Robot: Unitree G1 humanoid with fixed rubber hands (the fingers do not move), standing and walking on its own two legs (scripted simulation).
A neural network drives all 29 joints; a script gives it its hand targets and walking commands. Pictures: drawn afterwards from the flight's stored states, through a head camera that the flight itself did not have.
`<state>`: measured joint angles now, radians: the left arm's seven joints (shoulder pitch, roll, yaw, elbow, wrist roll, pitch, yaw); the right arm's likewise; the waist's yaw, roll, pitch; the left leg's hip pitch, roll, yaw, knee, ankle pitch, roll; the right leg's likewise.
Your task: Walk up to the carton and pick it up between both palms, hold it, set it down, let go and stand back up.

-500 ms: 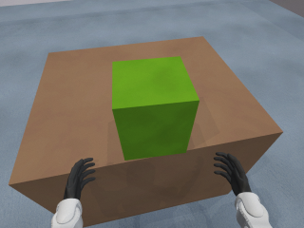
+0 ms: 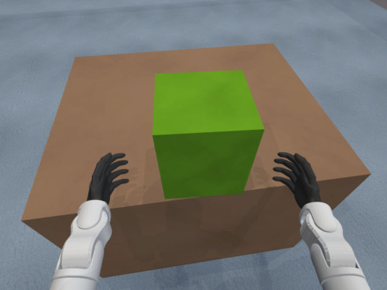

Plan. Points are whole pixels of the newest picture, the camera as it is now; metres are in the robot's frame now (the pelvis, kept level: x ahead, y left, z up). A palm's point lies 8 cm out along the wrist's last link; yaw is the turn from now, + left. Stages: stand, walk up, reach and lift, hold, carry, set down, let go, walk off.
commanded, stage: reach and lift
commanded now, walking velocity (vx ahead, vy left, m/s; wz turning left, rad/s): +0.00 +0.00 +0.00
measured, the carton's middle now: (201, 137) +0.46 +0.00 +0.03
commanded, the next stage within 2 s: none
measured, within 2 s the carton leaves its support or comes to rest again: neither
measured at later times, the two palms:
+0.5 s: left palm (94, 147) +0.34 +0.21 +0.12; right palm (302, 146) +0.36 -0.20 +0.11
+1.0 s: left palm (91, 101) +0.41 +0.22 +0.18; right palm (301, 102) +0.43 -0.19 +0.17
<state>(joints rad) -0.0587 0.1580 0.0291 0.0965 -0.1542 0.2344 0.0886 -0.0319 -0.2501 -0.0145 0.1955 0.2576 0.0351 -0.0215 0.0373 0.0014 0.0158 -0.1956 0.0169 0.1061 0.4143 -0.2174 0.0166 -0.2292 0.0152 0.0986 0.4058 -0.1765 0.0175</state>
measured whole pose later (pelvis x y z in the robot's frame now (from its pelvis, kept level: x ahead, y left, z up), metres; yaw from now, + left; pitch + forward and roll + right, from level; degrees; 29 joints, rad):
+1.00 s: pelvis +0.02 -0.02 +0.01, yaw +4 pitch +2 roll -1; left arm -0.76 0.33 0.14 0.47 -0.17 0.56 0.03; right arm -0.73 -0.33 0.01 0.60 0.40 0.35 -0.12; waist -0.02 -0.02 -0.04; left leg -0.20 0.03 0.03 0.34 -0.18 -0.01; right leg -0.19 0.03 0.02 0.30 -0.15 -0.01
